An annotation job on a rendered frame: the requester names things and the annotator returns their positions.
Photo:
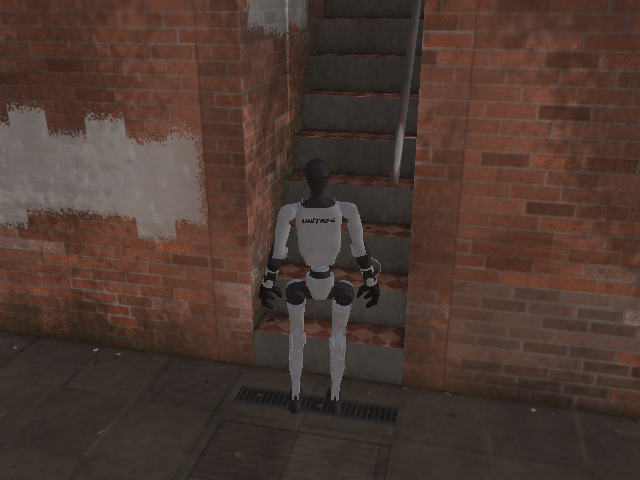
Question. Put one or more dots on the robot torso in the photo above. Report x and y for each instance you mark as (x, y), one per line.
(319, 241)

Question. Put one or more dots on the robot right forearm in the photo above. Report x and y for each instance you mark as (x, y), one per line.
(367, 268)

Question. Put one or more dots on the robot right upper arm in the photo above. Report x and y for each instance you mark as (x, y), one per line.
(350, 212)

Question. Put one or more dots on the robot left upper arm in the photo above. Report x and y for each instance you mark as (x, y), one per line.
(286, 214)

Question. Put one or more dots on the robot left forearm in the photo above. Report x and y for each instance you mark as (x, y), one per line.
(272, 270)

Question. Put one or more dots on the right robot hand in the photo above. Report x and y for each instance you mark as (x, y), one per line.
(374, 293)

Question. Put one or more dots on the robot right shin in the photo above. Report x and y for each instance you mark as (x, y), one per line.
(337, 366)

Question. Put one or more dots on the left robot hand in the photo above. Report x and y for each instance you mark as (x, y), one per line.
(264, 294)

